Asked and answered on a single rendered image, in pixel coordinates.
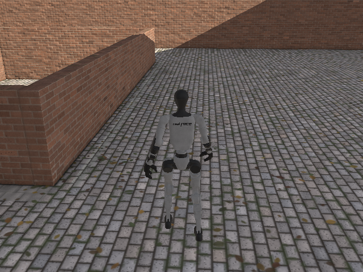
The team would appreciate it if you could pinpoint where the robot left upper arm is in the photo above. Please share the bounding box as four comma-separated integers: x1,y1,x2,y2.
155,114,170,147

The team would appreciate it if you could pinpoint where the left robot foot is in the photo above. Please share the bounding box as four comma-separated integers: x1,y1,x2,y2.
164,214,172,229

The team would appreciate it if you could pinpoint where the robot left forearm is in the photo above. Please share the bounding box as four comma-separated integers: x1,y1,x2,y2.
146,138,159,165

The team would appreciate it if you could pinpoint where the robot right shin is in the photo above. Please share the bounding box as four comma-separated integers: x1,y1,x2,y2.
193,194,202,233

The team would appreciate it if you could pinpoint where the robot right upper arm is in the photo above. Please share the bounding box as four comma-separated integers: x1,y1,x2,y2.
193,114,209,144

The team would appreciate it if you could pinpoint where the right robot hand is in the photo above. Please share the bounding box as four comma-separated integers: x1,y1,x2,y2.
200,151,213,161

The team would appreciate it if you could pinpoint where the robot right forearm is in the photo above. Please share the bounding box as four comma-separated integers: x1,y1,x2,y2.
203,136,212,154

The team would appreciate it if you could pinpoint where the left robot hand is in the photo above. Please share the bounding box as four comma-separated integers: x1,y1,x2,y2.
144,163,157,179

